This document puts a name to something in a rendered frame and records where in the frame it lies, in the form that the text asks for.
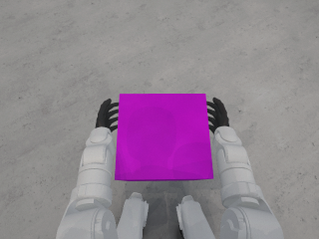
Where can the left robot upper arm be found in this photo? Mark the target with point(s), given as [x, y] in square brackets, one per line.
[96, 223]

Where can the left robot hand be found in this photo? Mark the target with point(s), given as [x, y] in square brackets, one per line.
[103, 119]

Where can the right robot upper arm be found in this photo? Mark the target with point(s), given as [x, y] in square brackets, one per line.
[246, 223]

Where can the left robot thigh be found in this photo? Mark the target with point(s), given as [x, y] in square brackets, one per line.
[133, 219]

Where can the carton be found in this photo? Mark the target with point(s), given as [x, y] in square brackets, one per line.
[163, 137]

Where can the robot left shin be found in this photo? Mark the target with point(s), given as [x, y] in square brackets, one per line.
[134, 195]

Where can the right robot hand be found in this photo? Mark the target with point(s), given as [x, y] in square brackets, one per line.
[219, 114]

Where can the robot right forearm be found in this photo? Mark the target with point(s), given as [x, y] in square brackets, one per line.
[238, 186]

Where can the robot left forearm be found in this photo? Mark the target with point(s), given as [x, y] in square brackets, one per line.
[93, 188]

